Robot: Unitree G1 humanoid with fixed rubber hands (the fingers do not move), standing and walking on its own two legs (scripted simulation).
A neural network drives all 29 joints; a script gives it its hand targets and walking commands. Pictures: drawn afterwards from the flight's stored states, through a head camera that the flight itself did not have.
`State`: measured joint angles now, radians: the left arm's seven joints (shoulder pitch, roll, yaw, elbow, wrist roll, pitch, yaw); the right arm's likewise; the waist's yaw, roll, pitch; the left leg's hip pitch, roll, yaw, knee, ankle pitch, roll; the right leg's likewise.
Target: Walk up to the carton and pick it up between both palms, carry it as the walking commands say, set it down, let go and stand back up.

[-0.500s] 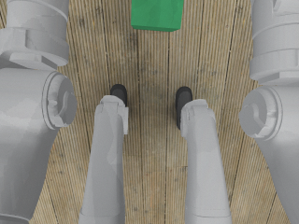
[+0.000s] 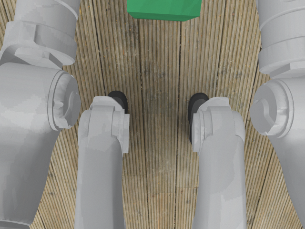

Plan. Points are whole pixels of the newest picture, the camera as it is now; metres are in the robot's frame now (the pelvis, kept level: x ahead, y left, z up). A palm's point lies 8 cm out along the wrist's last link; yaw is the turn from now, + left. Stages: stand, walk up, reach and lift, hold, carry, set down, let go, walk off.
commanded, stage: reach and lift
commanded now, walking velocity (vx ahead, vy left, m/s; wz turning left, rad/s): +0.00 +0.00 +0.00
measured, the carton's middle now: out of the picture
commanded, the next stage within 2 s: none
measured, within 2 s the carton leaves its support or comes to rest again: neither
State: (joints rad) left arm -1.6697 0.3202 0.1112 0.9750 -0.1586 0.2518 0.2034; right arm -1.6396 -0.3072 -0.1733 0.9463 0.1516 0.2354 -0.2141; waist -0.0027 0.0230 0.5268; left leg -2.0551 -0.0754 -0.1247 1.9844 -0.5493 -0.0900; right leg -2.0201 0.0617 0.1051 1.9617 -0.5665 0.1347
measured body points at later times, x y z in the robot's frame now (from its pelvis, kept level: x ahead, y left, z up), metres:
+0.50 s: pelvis +0.02 +0.00 -0.06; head +0.42 +0.00 +0.13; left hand +0.59 +0.14 -0.29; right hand +0.59 -0.15 -0.29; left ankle +0.11 +0.14 -0.40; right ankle +0.12 -0.16 -0.40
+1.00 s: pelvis +0.02 +0.00 -0.08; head +0.42 +0.00 +0.12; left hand +0.59 +0.14 -0.30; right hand +0.59 -0.14 -0.30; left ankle +0.11 +0.13 -0.41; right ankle +0.12 -0.15 -0.41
